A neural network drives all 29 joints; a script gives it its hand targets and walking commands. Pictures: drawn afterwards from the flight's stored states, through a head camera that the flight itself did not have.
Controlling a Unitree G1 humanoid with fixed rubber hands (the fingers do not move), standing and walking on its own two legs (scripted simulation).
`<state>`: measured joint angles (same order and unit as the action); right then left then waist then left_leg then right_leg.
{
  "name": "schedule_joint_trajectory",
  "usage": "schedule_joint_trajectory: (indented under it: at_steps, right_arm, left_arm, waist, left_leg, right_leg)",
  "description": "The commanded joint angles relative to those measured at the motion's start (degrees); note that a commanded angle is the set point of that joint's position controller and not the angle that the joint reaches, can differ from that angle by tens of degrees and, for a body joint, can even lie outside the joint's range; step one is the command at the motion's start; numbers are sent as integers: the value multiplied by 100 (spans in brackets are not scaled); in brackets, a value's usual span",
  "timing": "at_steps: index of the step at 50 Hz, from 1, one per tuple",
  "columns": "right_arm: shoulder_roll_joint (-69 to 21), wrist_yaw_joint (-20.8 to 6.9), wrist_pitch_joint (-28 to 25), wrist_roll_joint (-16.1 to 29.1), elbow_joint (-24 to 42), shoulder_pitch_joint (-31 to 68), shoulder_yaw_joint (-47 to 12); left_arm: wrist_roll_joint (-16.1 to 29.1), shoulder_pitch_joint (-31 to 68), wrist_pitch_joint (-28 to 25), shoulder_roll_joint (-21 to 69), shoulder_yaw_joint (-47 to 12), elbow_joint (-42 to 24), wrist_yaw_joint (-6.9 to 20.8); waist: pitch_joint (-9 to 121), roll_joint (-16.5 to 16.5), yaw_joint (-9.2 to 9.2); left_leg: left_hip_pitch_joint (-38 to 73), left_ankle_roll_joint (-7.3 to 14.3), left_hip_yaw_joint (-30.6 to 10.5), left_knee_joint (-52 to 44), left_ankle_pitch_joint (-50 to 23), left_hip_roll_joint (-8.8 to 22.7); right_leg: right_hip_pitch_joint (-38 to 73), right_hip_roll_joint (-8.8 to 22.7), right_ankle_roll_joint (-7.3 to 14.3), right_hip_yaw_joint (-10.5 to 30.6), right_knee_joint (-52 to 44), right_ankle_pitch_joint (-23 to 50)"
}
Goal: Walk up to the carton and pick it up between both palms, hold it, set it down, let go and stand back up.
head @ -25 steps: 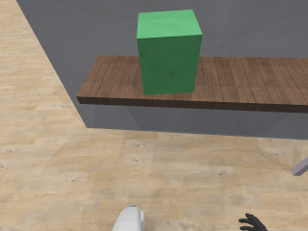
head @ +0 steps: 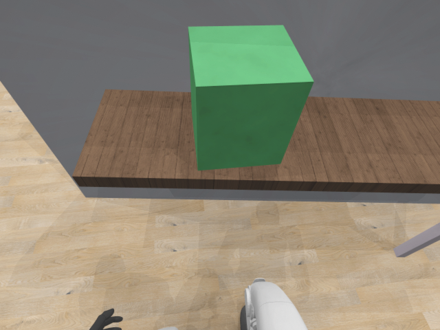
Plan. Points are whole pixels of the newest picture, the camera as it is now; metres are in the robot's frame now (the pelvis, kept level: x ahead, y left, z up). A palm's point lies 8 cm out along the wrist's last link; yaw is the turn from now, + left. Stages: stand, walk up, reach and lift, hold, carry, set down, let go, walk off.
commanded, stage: walk up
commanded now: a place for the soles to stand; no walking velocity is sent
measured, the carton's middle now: (238, 101) +0.56 -0.06 +0.06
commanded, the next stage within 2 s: none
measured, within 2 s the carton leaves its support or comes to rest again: neither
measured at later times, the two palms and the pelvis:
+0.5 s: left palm out of the picture +0.12 +0.22 -0.15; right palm out of the picture +0.08 -0.26 -0.13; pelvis +0.00 -0.02 -0.02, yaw +0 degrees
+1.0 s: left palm out of the picture +0.06 +0.23 -0.13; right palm out of the picture +0.05 -0.26 -0.14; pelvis +0.02 -0.02 +0.00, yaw -1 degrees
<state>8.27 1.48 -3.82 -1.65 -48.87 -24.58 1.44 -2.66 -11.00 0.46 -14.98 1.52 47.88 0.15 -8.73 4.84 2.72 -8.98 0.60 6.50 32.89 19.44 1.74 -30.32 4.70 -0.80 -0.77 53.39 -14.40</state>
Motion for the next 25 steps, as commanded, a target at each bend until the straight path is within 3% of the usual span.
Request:
schedule_joint_trajectory:
  at_steps: [1, 2, 3, 4, 5, 6, 7, 8, 10, 12, 15, 16, 17, 18, 19, 20, 21, 22, 23, 25]
  right_arm:
    - [1313, 9, 105, 20, 648, 474, 200]
    - [1345, -7, 139, 35, 650, 483, 164]
    - [1249, -40, 146, 56, 634, 277, 121]
    - [1002, -41, 160, 122, 696, 5, 95]
    - [700, 23, 309, 237, 603, -547, -18]
    - [716, 95, 491, 254, 432, -548, -59]
    - [843, 130, 554, 233, 432, -177, -18]
    - [1031, 129, 553, 225, 529, 233, 45]
    - [894, 96, 578, 241, 491, 404, 40]
    - [746, 80, 521, 185, 358, 16, 4]
    - [885, 61, 333, 168, 258, -111, 55]
    - [977, 42, 286, 139, 293, -29, 77]
    - [1215, 33, 261, 61, 437, 187, 132]
    - [1601, 28, 302, 202, 592, 785, 247]
    - [1878, 30, 327, 323, 586, 1400, 337]
    - [1595, -7, 306, 336, 641, 2076, 234]
    - [1269, -58, 301, 297, 691, 2134, 145]
    - [1132, -77, 300, 236, 733, 1907, 90]
    - [1101, -70, 289, 208, 721, 1716, 85]
    - [1181, -118, 275, 211, 599, 1625, 136]
  left_arm:
    - [40, -490, -130, 22, -10, 14, -36]
    - [22, -686, -167, -187, 57, 19, -68]
    - [12, -825, -206, -519, 154, -11, -93]
    - [-37, -820, -206, -880, 310, -102, -109]
    - [166, -706, -161, -840, 298, -154, -105]
    - [449, -199, -56, -849, 279, -176, -140]
    - [490, 293, 8, -779, 255, -305, -162]
    - [416, 453, 74, -649, 215, -379, -165]
    - [240, 539, 95, -651, 188, -476, -207]
    - [130, 691, 120, -661, 146, -371, -188]
    - [120, 1045, 196, -488, 24, -430, -100]
    - [147, 902, 208, -398, -21, -404, -68]
    - [227, 669, 220, -245, -64, -421, -21]
    - [310, 661, 261, -227, -27, -398, -19]
    - [211, 655, 324, -212, 37, -306, -52]
    - [179, 433, 302, -193, 25, -189, -28]
    - [228, 382, 217, -267, -14, -112, 20]
    - [259, 545, 127, -378, -46, -111, 68]
    - [252, 613, 69, -401, -33, -96, 90]
    - [156, 512, 0, -351, -25, -15, 68]
  waist:
    - [893, -1262, -307]
    - [1048, -1028, -428]
    - [1261, -624, -493]
    - [1596, 89, -488]
    - [1929, 590, -336]
    - [1928, 673, -337]
    - [1674, 762, -282]
    - [1505, 708, -368]
    - [1173, 891, -354]
    - [1397, 1077, -175]
    - [1867, 700, 43]
    - [1908, 415, 21]
    - [1770, -233, -130]
    - [1198, -778, -297]
    - [790, -1195, -368]
    - [601, -1377, -698]
    - [569, -1375, -670]
    - [621, -1222, -549]
    - [697, -1297, -472]
    - [553, -1569, -464]
  left_leg:
    - [-571, 523, -366, 387, -3825, 815]
    - [-803, 438, -428, 716, -3522, 803]
    - [-899, 307, -351, 1173, -2943, 633]
    - [-1307, 89, -83, 2167, -1505, 221]
    - [-1348, -52, -334, 3020, 1685, -171]
    - [-1137, -120, -655, 2929, 2315, 172]
    - [-1057, -128, -705, 2717, 2314, 246]
    - [-909, -98, -698, 2552, 2403, 156]
    - [-848, -149, -747, 2373, 2003, 119]
    - [-733, -149, -651, 1664, 1258, 140]
    - [-52, -56, -466, 38, -709, 100]
    - [77, 37, -792, -214, -944, 218]
    - [-82, 299, -1810, -590, -367, 774]
    - [-1147, 734, -2795, -1303, 1028, 1436]
    - [-2464, 1161, -3017, -1759, 2086, 1727]
    - [-2770, 1007, -2572, -1686, 2125, 1515]
    - [-2412, 696, -1877, -1499, 1586, 1100]
    - [-1929, 442, -1474, -1229, 777, 770]
    - [-1715, 345, -1322, -1002, 225, 672]
    - [-1833, 392, -1368, -1016, 388, 729]
  right_leg:
    - [1965, -507, 217, -682, -2018, 1895]
    - [2542, -483, 325, -513, -2420, 2459]
    - [2882, -219, 461, -152, -2522, 3240]
    - [3325, 729, 850, 773, -2216, 4829]
    - [3274, 1788, 1626, 2032, -2399, 4835]
    - [2556, 2052, 2070, 2421, -2797, 3069]
    - [1960, 1930, 2016, 2538, -3210, 1738]
    - [1617, 1514, 1785, 1985, -3438, 1396]
    - [1272, 1180, 1545, 1292, -3175, 1892]
    - [1475, 1094, 1410, 1173, -2821, 2100]
    - [1546, 787, 972, 663, -2091, 2020]
    - [1308, 738, 777, 588, -1961, 1484]
    - [834, 496, 464, 440, -1647, 612]
    - [810, -187, 186, -109, -1396, -906]
    - [1706, -349, 134, 6, -626, -1164]
    - [2097, -185, 234, 243, -804, -829]
    - [2002, -119, 282, 182, -1536, -511]
    - [1781, -20, 288, 209, -2120, 111]
    - [1712, 39, 295, 282, -2192, 581]
    - [1803, -69, 292, 203, -2093, 565]
